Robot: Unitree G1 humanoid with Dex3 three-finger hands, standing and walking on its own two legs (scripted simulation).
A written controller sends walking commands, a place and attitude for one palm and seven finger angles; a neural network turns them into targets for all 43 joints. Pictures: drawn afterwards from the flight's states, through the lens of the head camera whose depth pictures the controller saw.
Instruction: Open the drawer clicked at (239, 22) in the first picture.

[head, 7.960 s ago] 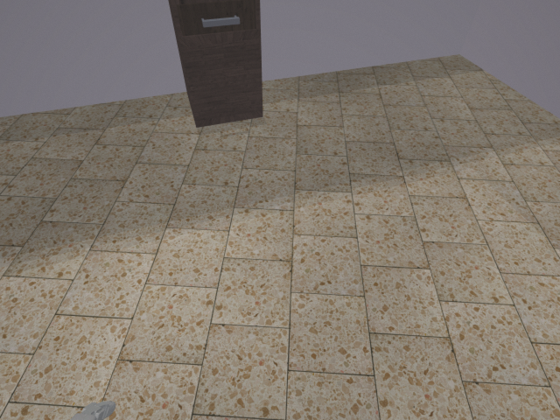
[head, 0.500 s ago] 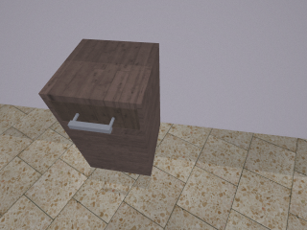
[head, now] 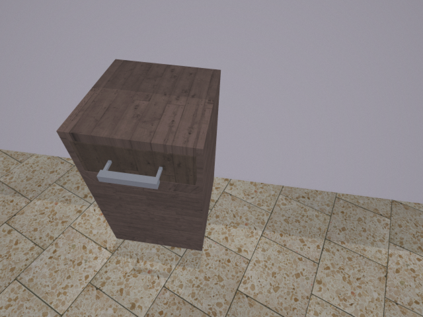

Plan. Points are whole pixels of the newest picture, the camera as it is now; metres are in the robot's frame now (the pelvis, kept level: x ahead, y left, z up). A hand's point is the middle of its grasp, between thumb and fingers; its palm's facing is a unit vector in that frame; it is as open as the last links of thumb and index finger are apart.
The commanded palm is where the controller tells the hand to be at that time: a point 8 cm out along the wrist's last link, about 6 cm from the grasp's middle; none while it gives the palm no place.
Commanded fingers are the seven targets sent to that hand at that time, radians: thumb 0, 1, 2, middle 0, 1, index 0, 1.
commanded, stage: come to a stop and stand still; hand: left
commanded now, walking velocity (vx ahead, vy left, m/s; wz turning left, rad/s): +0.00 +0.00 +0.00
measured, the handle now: (131, 173) +0.53 +0.28 -0.16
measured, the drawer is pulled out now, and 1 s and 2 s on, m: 0.00 0.00 0.00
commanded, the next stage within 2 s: look again from close up in 0.18 s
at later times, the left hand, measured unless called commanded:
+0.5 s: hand out of the picture -0.01 +0.16 -0.18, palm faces +0.03 -0.98 -0.18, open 7.4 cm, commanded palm none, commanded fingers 0.00 0.90 0.90 -0.20 -0.30 -0.20 -0.30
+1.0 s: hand out of the picture +0.01 +0.15 -0.18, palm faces +0.03 -0.98 -0.20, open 7.4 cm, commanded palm none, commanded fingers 0.00 0.90 0.90 -0.20 -0.30 -0.20 -0.30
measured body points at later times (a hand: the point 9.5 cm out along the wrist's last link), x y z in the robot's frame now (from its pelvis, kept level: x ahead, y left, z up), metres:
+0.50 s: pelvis +0.01 +0.00 -0.01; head +0.02 -0.01 +0.44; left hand -0.01 +0.21 -0.17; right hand +0.00 -0.21 -0.17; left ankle -0.03 +0.10 -0.74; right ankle -0.01 -0.13 -0.74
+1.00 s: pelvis +0.01 -0.02 -0.01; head +0.02 -0.03 +0.44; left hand +0.01 +0.20 -0.16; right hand +0.00 -0.23 -0.17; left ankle -0.03 +0.10 -0.74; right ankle -0.01 -0.13 -0.74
